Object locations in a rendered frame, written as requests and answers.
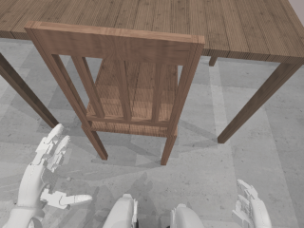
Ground chair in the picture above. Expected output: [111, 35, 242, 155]
[24, 20, 205, 165]

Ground robot right thigh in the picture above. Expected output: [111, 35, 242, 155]
[170, 207, 205, 228]

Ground robot left thigh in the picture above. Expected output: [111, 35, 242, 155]
[103, 197, 139, 228]

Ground robot left hand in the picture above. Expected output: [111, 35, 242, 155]
[17, 123, 93, 211]

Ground robot left forearm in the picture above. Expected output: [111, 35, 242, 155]
[2, 206, 46, 228]

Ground robot right hand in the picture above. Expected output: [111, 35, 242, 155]
[232, 179, 273, 228]

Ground robot thigh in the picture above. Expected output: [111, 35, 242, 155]
[103, 197, 139, 228]
[170, 207, 205, 228]

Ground table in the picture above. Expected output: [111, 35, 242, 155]
[0, 0, 304, 143]

